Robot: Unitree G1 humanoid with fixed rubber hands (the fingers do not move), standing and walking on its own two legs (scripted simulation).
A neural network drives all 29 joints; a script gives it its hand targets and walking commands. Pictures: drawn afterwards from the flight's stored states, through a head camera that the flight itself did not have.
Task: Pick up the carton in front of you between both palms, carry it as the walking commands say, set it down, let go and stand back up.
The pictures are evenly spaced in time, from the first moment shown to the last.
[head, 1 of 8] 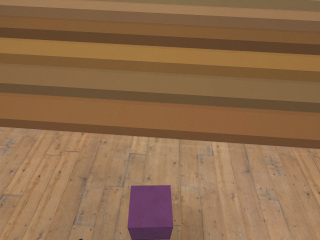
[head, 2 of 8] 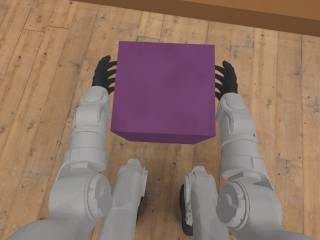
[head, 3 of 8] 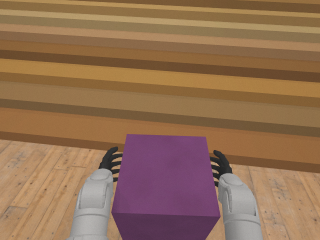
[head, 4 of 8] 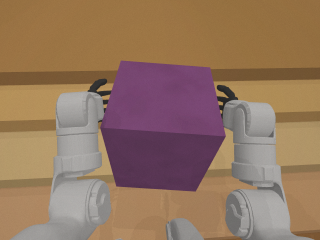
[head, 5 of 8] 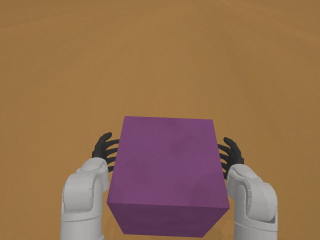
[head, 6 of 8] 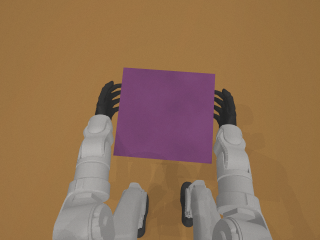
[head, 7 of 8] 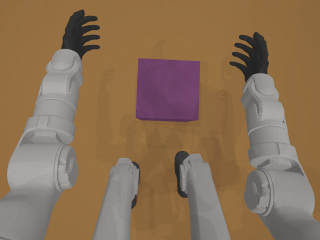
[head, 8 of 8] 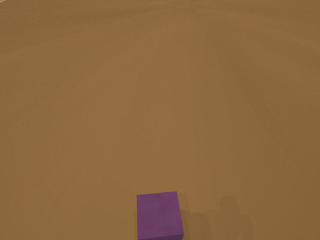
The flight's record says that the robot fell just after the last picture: no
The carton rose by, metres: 1.61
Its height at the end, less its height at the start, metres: +0.85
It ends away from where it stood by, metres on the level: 3.95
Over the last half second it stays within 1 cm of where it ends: yes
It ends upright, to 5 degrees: yes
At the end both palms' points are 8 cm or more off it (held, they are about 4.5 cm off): yes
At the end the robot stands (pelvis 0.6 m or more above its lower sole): yes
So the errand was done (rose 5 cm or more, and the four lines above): yes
